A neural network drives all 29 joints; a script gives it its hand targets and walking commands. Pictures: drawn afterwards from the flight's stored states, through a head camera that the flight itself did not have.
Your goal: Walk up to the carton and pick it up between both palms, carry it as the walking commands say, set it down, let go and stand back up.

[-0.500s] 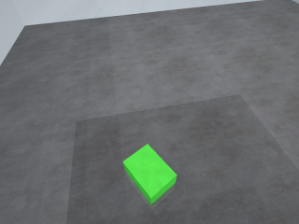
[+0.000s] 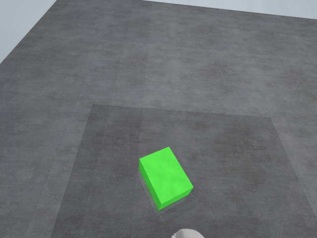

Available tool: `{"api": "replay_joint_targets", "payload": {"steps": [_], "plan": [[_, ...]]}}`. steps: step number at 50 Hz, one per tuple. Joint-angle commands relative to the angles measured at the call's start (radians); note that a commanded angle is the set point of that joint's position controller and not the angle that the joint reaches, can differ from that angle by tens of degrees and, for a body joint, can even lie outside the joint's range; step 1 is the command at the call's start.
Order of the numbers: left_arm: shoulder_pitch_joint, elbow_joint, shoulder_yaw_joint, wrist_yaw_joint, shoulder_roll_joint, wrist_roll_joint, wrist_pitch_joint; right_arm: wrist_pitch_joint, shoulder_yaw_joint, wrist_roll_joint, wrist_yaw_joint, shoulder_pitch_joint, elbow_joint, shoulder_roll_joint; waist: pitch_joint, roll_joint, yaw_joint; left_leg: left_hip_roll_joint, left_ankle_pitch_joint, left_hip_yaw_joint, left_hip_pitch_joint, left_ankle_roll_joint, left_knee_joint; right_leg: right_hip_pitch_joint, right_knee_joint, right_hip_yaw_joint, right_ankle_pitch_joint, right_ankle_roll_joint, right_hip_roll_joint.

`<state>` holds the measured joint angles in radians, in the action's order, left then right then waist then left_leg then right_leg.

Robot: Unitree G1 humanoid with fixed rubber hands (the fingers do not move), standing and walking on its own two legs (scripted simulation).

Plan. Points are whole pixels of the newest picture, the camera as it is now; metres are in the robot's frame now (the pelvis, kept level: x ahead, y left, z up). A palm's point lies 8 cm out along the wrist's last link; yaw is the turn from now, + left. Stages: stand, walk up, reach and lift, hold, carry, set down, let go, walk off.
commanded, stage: walk up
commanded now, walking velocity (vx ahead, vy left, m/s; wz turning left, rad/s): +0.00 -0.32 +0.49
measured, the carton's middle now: (164, 177) +0.53 -0.11 -0.69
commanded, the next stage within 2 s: none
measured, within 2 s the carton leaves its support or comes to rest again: neither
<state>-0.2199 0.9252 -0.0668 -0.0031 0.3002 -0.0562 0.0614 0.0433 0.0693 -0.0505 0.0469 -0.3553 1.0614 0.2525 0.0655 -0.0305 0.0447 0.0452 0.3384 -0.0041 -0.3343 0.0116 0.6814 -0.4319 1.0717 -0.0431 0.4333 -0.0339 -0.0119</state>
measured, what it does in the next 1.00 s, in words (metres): steps to the right, turning left: right foot, then left foot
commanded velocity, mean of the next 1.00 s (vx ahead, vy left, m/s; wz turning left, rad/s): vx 0.03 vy -0.25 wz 0.32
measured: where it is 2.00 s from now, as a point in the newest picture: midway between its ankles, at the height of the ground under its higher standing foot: outside the picture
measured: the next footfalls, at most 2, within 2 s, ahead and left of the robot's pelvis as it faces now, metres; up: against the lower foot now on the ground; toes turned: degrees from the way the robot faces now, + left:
right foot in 0.38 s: +0.11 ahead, -0.28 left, +0.00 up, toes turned +12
left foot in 0.68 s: +0.11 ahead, -0.13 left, +0.00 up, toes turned +27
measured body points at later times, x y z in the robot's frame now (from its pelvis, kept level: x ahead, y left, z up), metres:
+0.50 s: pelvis +0.06 -0.16 +0.01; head +0.11 -0.17 +0.46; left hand +0.09 +0.10 -0.11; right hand +0.18 -0.45 -0.12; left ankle +0.01 -0.01 -0.66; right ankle +0.07 -0.29 -0.73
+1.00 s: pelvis +0.14 -0.28 +0.00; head +0.17 -0.27 +0.45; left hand +0.12 -0.02 -0.13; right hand +0.30 -0.49 -0.13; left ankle +0.07 -0.14 -0.72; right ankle +0.21 -0.40 -0.73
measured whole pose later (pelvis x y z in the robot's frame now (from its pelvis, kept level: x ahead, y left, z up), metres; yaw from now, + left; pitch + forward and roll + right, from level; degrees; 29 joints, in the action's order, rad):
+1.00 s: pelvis +0.14 -0.28 +0.00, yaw +18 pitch +0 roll +1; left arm -0.28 0.83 -0.05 0.00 0.22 -0.03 0.01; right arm 0.03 0.05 -0.02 0.01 -0.20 0.87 0.22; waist 0.08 -0.02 -0.01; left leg 0.09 0.32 -0.12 -0.21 -0.04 0.55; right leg -0.30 0.56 -0.05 0.21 -0.04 -0.11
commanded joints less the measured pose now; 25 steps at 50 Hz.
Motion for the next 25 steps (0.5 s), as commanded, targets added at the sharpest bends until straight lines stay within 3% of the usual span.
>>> {"api": "replay_joint_targets", "payload": {"steps": [1,3,5,10,12,14,16,17,18,19,20,21,22,23,24,25], "plan": [[-0.008,-0.094,-0.006,0.014,0.050,0.007,-0.001,-0.021,0.022,0.005,0.010,0.022,-0.079,0.197,0.053,0.113,-0.024,0.283,-0.285,0.463,0.058,0.087,-0.397,-0.170,0.108,0.116,-0.093,-0.026,-0.052],[-0.023,-0.119,-0.007,0.022,0.042,0.011,0.015,-0.033,0.029,0.001,0.011,-0.059,-0.075,0.191,-0.029,0.176,-0.012,0.253,-0.500,0.360,0.141,0.055,-0.342,-0.163,0.106,0.097,-0.127,-0.027,-0.047],[0.008,-0.152,-0.004,0.029,0.040,0.012,0.025,-0.035,0.035,-0.001,0.009,-0.100,-0.098,0.206,-0.057,0.216,0.003,0.247,-0.576,0.338,0.192,0.048,-0.321,-0.177,0.101,0.096,-0.138,-0.027,-0.039],[0.102,-0.247,0.012,0.045,0.001,0.019,0.033,-0.021,0.060,-0.009,0.007,-0.139,-0.144,0.243,-0.057,0.288,0.043,0.226,-0.379,0.343,0.187,0.068,-0.360,-0.194,-0.041,0.057,-0.153,-0.035,-0.026],[0.120,-0.275,0.017,0.048,-0.014,0.022,0.029,-0.020,0.066,-0.010,0.007,-0.121,-0.168,0.260,-0.059,0.323,0.045,0.231,-0.307,0.351,0.154,0.064,-0.385,-0.139,-0.147,0.057,-0.135,-0.033,-0.025],[0.108,-0.287,0.022,0.050,-0.024,0.024,0.021,-0.018,0.076,-0.004,0.006,-0.075,-0.194,0.284,-0.059,0.353,0.028,0.217,-0.186,0.334,0.086,0.038,-0.416,-0.016,-0.294,0.066,-0.099,-0.030,-0.014],[0.038,-0.268,0.020,0.045,-0.024,0.025,0.013,-0.017,0.080,0.003,0.004,0.000,-0.228,0.298,-0.052,0.370,-0.016,0.191,-0.092,0.310,-0.010,0.002,-0.419,0.151,-0.466,0.053,-0.079,-0.023,0.014],[-0.051,-0.237,0.013,0.038,-0.017,0.026,0.008,-0.015,0.078,0.007,0.006,0.044,-0.248,0.292,-0.066,0.336,-0.070,0.163,-0.071,0.283,-0.065,-0.027,-0.369,0.270,-0.585,0.027,-0.150,-0.018,0.023],[-0.146,-0.199,0.005,0.029,0.001,0.024,0.003,-0.016,0.069,0.003,0.009,0.053,-0.260,0.257,-0.087,0.255,-0.114,0.120,-0.028,0.258,-0.129,-0.045,-0.270,0.392,-0.671,0.013,-0.180,-0.015,0.011],[-0.201,-0.186,-0.007,0.025,0.057,0.010,-0.006,-0.015,0.048,-0.009,0.011,-0.012,-0.263,0.178,-0.116,0.060,-0.118,0.035,0.100,0.177,-0.192,-0.056,-0.083,0.466,-0.755,0.084,-0.155,-0.010,-0.097],[-0.195,-0.205,-0.006,0.027,0.127,0.000,-0.015,-0.004,0.023,-0.023,0.014,-0.103,-0.272,0.082,-0.103,-0.193,-0.077,-0.075,0.342,0.087,-0.276,-0.063,0.177,0.422,-0.794,0.230,-0.183,-0.014,-0.263],[-0.100,-0.216,-0.020,0.029,0.216,0.018,-0.025,0.002,0.028,0.015,0.021,-0.089,-0.319,0.082,-0.138,-0.467,-0.072,-0.040,0.361,-0.012,-0.304,-0.074,0.352,0.299,-0.914,0.379,-0.088,0.115,-0.404],[-0.031,-0.222,-0.008,0.032,0.162,0.017,-0.028,0.005,0.033,0.010,0.022,-0.009,-0.300,0.102,-0.048,-0.364,-0.056,-0.001,0.286,-0.008,-0.294,-0.065,0.440,0.232,-0.934,0.356,-0.053,0.148,-0.327],[-0.002,-0.225,0.005,0.032,0.098,0.010,-0.030,0.006,0.043,0.005,0.015,0.030,-0.280,0.125,-0.012,-0.241,-0.043,-0.006,0.217,-0.031,-0.292,-0.060,0.480,0.218,-0.901,0.252,-0.117,0.147,-0.252],[0.014,-0.221,0.012,0.027,0.051,0.003,-0.033,0.007,0.041,0.008,0.006,0.014,-0.248,0.136,-0.020,-0.149,-0.031,0.005,0.159,-0.036,-0.241,-0.066,0.492,0.223,-0.842,0.151,-0.292,0.149,-0.218],[0.006,-0.210,0.020,0.016,0.024,0.002,-0.037,0.010,0.030,0.016,-0.003,0.012,-0.242,0.121,-0.028,-0.132,-0.026,0.004,0.140,-0.048,-0.207,-0.065,0.447,0.246,-0.784,0.084,-0.475,0.152,-0.197]]}}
